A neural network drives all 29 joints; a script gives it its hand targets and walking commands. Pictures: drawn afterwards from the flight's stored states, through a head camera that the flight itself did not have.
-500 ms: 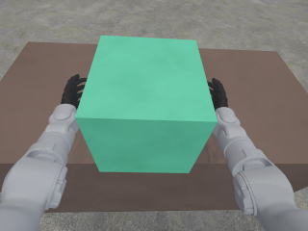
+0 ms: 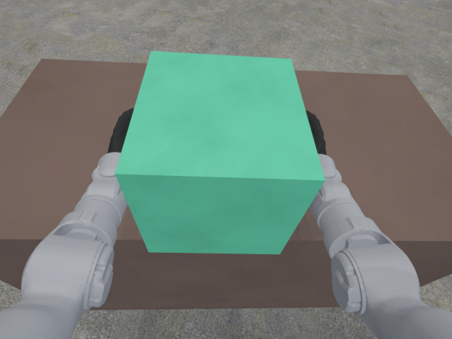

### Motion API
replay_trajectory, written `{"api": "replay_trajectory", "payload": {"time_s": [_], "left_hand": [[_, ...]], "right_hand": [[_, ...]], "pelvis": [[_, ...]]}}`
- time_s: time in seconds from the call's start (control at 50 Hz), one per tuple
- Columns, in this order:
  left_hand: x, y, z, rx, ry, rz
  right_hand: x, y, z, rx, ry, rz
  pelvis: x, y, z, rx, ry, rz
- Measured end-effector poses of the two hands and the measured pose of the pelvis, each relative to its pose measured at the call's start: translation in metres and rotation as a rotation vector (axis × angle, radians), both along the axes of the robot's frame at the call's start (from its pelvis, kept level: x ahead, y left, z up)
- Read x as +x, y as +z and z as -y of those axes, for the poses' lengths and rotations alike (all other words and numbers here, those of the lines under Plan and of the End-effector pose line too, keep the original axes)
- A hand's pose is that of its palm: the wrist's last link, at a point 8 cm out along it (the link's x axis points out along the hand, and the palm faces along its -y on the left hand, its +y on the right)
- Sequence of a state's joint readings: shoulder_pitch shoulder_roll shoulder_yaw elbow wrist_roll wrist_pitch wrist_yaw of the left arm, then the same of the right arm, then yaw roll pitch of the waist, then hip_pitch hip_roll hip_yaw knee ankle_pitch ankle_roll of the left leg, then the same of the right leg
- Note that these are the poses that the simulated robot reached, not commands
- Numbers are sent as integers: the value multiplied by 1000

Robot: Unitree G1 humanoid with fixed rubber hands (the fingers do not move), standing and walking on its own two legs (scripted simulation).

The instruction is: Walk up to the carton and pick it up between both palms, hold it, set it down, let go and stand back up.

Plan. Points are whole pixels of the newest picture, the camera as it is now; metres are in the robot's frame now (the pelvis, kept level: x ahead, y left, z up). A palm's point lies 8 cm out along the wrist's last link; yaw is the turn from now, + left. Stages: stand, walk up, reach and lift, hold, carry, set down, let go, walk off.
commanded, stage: reach and lift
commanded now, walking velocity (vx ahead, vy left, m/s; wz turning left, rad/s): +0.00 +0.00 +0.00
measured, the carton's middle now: (218, 157) +0.44 +0.00 +0.06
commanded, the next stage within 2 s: none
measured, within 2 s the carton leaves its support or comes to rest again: leaves its support in 1.34 s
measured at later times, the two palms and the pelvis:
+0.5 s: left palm (120, 150) +0.44 +0.18 +0.08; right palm (316, 154) +0.42 -0.18 +0.10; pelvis +0.02 +0.01 +0.02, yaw +1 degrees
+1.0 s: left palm (121, 150) +0.44 +0.18 +0.08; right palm (316, 155) +0.42 -0.18 +0.10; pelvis +0.04 +0.02 +0.02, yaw +0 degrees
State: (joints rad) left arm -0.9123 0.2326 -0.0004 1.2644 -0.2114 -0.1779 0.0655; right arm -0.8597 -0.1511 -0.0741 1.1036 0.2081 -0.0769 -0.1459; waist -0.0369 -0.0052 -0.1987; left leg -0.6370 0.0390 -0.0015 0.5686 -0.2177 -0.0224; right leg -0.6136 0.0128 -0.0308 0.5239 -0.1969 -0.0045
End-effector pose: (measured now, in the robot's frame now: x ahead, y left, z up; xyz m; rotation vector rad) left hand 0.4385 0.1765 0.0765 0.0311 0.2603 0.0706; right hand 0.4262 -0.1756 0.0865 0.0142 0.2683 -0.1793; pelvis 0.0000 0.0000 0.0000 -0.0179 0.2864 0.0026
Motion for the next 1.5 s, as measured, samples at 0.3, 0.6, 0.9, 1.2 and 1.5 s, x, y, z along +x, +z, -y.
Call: {"api": "replay_trajectory", "payload": {"time_s": [0.3,0.6,0.9,1.2,1.5], "left_hand": [[2,3,0,24,-10,16],[-4,8,0,32,-35,57],[0,5,1,22,-36,32],[-1,6,1,26,-38,39],[-12,31,8,23,-40,152]], "right_hand": [[-1,2,0,10,-2,18],[-11,10,1,-78,34,62],[-8,8,2,-92,33,41],[-10,9,2,-96,29,51],[-27,22,7,-124,6,165]], "pelvis": [[9,5,-5,-2,-2,28],[25,19,-9,10,15,158],[37,22,-15,2,4,172],[34,23,-13,4,12,159],[21,21,-13,0,23,125]]}}
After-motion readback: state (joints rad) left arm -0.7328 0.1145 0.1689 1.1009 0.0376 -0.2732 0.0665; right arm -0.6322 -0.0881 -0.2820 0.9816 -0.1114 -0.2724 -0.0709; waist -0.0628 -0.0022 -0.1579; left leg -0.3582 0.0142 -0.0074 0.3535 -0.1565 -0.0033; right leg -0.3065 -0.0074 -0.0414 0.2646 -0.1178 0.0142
